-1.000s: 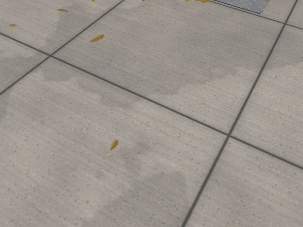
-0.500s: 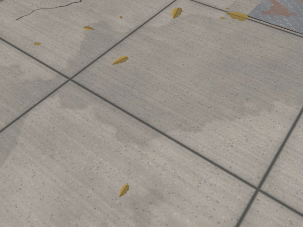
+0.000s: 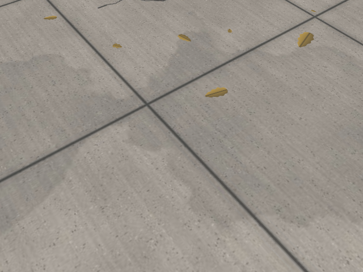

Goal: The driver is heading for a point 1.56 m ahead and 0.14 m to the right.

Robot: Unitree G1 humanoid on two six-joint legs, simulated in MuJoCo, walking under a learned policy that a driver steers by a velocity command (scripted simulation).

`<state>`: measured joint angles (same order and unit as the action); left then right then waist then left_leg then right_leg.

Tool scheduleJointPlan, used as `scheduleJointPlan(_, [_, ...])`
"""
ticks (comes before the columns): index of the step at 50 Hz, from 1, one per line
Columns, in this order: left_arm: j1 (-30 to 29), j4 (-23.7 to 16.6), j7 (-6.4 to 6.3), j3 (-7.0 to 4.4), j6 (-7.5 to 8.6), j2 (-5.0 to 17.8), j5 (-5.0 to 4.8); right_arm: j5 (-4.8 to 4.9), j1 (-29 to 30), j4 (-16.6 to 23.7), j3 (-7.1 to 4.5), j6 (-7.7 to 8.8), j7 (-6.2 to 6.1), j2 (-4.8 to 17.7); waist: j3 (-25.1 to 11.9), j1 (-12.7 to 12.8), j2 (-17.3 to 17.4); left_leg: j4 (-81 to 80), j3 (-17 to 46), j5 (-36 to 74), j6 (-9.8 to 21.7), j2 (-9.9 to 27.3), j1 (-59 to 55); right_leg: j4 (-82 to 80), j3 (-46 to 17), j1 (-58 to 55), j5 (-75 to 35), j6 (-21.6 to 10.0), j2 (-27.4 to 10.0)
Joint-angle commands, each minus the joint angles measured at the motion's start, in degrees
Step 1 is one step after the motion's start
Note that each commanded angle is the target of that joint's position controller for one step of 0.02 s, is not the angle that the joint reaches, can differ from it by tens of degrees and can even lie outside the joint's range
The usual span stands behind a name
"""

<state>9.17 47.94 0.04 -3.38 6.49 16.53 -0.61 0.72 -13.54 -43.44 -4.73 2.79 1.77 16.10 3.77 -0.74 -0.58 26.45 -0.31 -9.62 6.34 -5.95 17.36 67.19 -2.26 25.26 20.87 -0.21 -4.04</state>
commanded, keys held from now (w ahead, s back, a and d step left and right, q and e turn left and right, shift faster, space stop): w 1.00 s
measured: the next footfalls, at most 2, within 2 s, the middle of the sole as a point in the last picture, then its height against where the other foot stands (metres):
right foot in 0.36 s outside the picture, level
left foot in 0.88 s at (153, 214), level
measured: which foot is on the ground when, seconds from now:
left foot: down 0.00-0.38, up 0.40-0.86, down 0.88-1.00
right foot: up 0.00-0.34, down 0.36-0.90, up 0.92-1.00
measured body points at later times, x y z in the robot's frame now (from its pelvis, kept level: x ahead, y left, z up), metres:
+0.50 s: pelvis +0.30 -0.06 +0.00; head +0.33 -0.07 +0.45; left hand +0.39 +0.22 -0.11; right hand +0.40 -0.33 -0.13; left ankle +0.20 +0.06 -0.65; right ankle +0.36 -0.15 -0.74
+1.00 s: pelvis +0.58 +0.02 +0.00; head +0.60 +0.04 +0.45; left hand +0.58 +0.30 -0.14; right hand +0.76 -0.22 -0.10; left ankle +0.63 +0.12 -0.74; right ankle +0.47 -0.13 -0.65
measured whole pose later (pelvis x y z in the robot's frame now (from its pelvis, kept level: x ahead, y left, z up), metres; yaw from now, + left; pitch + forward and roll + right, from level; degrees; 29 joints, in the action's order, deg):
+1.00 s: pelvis +0.58 +0.02 +0.00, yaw +6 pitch +2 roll +0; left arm 18.0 52.8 0.6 -2.4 4.6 17.1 -1.4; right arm 0.1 -8.4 -42.8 -2.8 4.6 1.4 14.9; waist 1.6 1.3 -1.5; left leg 28.1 -2.5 -8.9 3.1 -1.4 21.1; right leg 64.7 -1.4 20.0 23.7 -1.9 -1.5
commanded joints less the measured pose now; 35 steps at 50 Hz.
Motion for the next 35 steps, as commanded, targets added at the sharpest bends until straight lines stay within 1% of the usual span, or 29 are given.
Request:
scheduleJointPlan(1, [1.79,-3.22,-0.13,-1.80,-0.20,6.15,1.08,-0.20,0.87,4.54,-1.40,1.36,-0.99,6.76,-5.70,1.99,1.63,-14.07,18.97,14.83,11.13,15.63,-8.97,-5.84,-1.63,8.98,-4.31,1.94,-3.18])
scheduleJointPlan(2, [0.92,-3.47,-0.20,-1.57,-0.66,5.39,1.30,-0.23,0.08,4.31,-1.51,1.46,-1.38,7.37,-5.18,1.81,1.86,-14.65,16.82,17.21,11.03,15.07,-7.52,-8.74,-0.85,9.17,-6.75,2.86,-3.02])
scheduleJointPlan(4, [-3.19,-4.70,-0.23,-0.98,-0.92,4.08,1.44,-0.24,-1.80,3.44,-1.60,1.44,-2.10,8.07,-3.84,0.34,2.63,-15.22,13.24,18.94,9.58,13.44,-6.02,-17.16,0.11,9.79,-14.19,4.02,-2.54])
scheduleJointPlan(6, [-6.82,-5.44,0.17,-0.40,-0.68,2.92,1.22,-0.15,-3.30,2.62,-1.44,1.21,-2.40,7.87,-3.43,-1.43,3.78,-14.97,10.04,16.38,7.24,11.22,-4.97,-26.30,0.84,7.07,-22.95,3.95,-1.19])
scheduleJointPlan(7, [-8.69,-5.86,0.44,-0.15,-0.49,2.56,0.99,-0.11,-4.30,2.14,-1.41,1.17,-2.43,7.97,-3.16,-2.47,4.19,-15.11,9.56,13.62,6.48,10.96,-4.77,-29.95,1.23,5.65,-26.72,3.70,-0.42])
scheduleJointPlan(8, [-10.41,-6.33,0.70,-0.01,-0.32,2.54,0.69,-0.11,-5.41,1.55,-1.40,1.21,-2.36,8.19,-2.71,-3.43,4.58,-15.51,10.03,10.75,6.13,11.47,-4.94,-32.28,1.52,4.74,-29.38,3.43,0.19])
scheduleJointPlan(10, [-12.83,-7.21,1.10,-0.06,-0.05,3.38,0.21,0.06,-7.02,0.29,-1.37,1.27,-2.20,8.34,-1.44,-4.40,4.97,-15.02,11.78,8.10,6.04,13.37,-7.81,-35.28,0.88,5.66,-30.20,2.51,0.49])
scheduleJointPlan(12, [-14.41,-8.08,1.61,-0.21,0.35,4.36,0.24,0.19,-8.49,-0.83,-1.39,1.01,-2.30,8.24,-0.74,-4.70,5.01,-12.49,13.62,9.82,5.93,15.78,-13.58,-37.68,0.27,8.67,-26.89,1.02,0.68])
scheduleJointPlan(14, [-13.58,-8.24,2.08,-0.45,0.75,5.32,0.29,0.07,-9.06,-1.58,-1.58,0.50,-2.67,8.64,-0.76,-3.68,5.75,-10.04,15.14,14.19,5.23,18.07,-18.26,-39.11,0.13,9.11,-22.22,-0.73,0.98])
scheduleJointPlan(15, [-11.99,-7.92,2.19,-0.64,0.89,5.86,0.25,0.03,-8.74,-1.70,-1.71,0.24,-2.82,8.93,-1.29,-2.67,6.46,-8.36,15.30,18.50,4.64,18.47,-19.66,-39.43,0.66,7.35,-19.56,-1.65,1.50])
scheduleJointPlan(16, [-8.41,-7.01,2.13,-1.16,1.03,6.87,0.27,0.00,-7.71,-1.51,-1.77,0.00,-2.89,9.28,-3.21,-0.49,7.04,-4.59,14.46,27.36,3.83,17.64,-20.06,-40.26,2.15,2.20,-17.70,-2.87,2.99])
scheduleJointPlan(17, [-1.23,-4.83,1.88,-2.17,1.12,8.65,0.48,-0.16,-6.75,-1.18,-1.39,-0.23,-2.85,8.60,-7.99,3.23,6.18,3.60,12.15,34.55,2.55,14.71,-18.70,-41.21,3.26,-8.04,-19.45,-4.67,3.95])
scheduleJointPlan(18, [8.51,-3.12,1.62,-2.88,1.10,11.30,1.23,-0.84,-6.37,-0.01,-0.38,-0.31,-2.79,6.59,-16.41,7.20,2.74,18.01,9.79,26.32,0.68,11.39,-10.12,-38.66,-4.40,-24.43,-20.77,-8.28,-3.30])
scheduleJointPlan(19, [15.09,-1.37,1.62,-4.26,0.52,15.84,1.34,-0.19,-14.97,0.06,1.02,0.71,-2.40,1.67,-24.58,5.06,-12.30,40.19,5.41,-3.09,-4.48,1.64,12.47,-41.40,-29.48,-46.51,-10.73,-17.91,-16.23])
scheduleJointPlan(20, [15.96,-0.27,2.01,-3.00,0.25,10.94,-0.33,0.57,-13.42,-0.42,0.89,1.45,-2.25,4.27,-24.57,6.58,-13.83,47.28,9.81,-22.89,-4.55,1.22,22.10,-49.79,-42.02,-48.19,2.42,-18.62,-18.21])
scheduleJointPlan(21, [11.34,-1.20,1.87,-2.04,0.10,8.12,-0.60,1.52,-7.40,1.08,-0.11,1.94,-2.07,8.17,-14.50,6.81,-8.41,49.66,9.89,-19.20,-3.97,4.88,26.63,-51.13,-34.64,-40.65,6.56,-15.52,-16.41])
scheduleJointPlan(22, [7.03,-2.28,1.63,-1.53,-0.33,6.88,0.19,1.33,-3.01,2.23,0.05,2.21,-2.12,8.10,-9.40,5.63,-3.84,47.56,7.29,-14.31,-3.65,7.92,25.70,-52.08,-27.31,-32.34,2.80,-13.58,-14.06])
scheduleJointPlan(23, [4.34,-2.49,1.71,-0.98,-0.47,5.58,0.80,0.37,-0.78,2.73,-0.09,2.30,-2.13,7.53,-4.86,4.11,-1.86,43.44,6.17,-11.13,-3.84,9.80,24.36,-53.85,-22.28,-24.76,-3.25,-13.14,-11.83])
scheduleJointPlan(24, [3.13,-2.60,1.67,-0.50,-0.22,4.48,1.37,-0.13,-1.53,2.53,-0.40,2.06,-2.15,7.12,-4.32,2.30,-3.16,40.23,6.31,-8.67,-3.85,11.63,20.95,-54.96,-18.82,-20.77,-8.31,-12.42,-10.08])
scheduleJointPlan(25, [2.82,-2.41,1.73,-0.38,-0.15,4.31,1.40,-0.14,-2.92,2.09,-0.27,1.71,-2.10,5.98,-4.34,1.37,-4.17,38.42,5.89,-7.64,-4.17,12.12,18.53,-56.13,-16.48,-18.56,-11.60,-12.39,-8.89])
scheduleJointPlan(26, [3.14,-2.03,1.71,-0.43,-0.01,4.62,1.06,-0.12,-3.89,1.75,-0.08,1.38,-2.11,4.87,-4.53,0.84,-4.63,36.52,5.24,-7.27,-4.59,12.49,17.63,-57.09,-14.33,-17.42,-14.49,-12.80,-8.37])
scheduleJointPlan(27, [3.54,-1.59,1.60,-0.58,0.14,5.36,0.77,-0.24,-3.59,1.86,0.10,1.13,-2.18,4.22,-4.15,0.63,-4.55,34.52,4.60,-6.37,-5.18,12.83,17.97,-58.00,-12.51,-16.50,-17.21,-13.27,-8.29])
scheduleJointPlan(29, [4.62,-0.82,1.12,-1.07,0.09,7.19,0.57,-0.57,0.08,3.17,0.44,1.01,-2.32,3.64,-3.06,1.20,-3.48,28.43,3.86,-1.66,-6.47,13.45,20.48,-59.54,-9.78,-16.51,-21.54,-13.81,-8.35])
scheduleJointPlan(30, [5.17,-0.50,0.89,-1.19,-0.09,7.64,0.48,-0.62,1.89,3.60,0.62,1.09,-2.27,3.34,-2.86,1.68,-3.05,24.75,3.60,1.77,-6.82,13.52,20.86,-59.90,-8.19,-16.89,-22.70,-13.40,-7.84])
scheduleJointPlan(33, [7.35,0.59,0.42,-1.22,-0.63,8.19,-0.06,-0.45,7.47,4.71,1.19,1.62,-1.77,2.10,-2.08,3.57,-2.89,13.58,2.00,11.46,-7.08,12.13,18.39,-60.17,-3.43,-17.09,-24.36,-11.42,-5.50])
scheduleJointPlan(35, [9.91,1.74,0.31,-1.25,-0.94,8.60,-0.39,-0.10,11.28,5.63,1.45,1.92,-1.30,1.79,-1.34,5.13,-2.71,8.71,0.95,14.93,-7.11,10.90,16.80,-59.93,-2.51,-18.22,-23.48,-11.03,-5.65])
Velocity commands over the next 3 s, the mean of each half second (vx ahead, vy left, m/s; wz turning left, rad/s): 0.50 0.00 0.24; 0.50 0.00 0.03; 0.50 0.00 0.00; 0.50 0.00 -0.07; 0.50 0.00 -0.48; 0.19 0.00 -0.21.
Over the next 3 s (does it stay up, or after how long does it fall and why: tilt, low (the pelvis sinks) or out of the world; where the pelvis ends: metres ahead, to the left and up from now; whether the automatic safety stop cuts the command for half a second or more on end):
stays up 1.59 -0.02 0.00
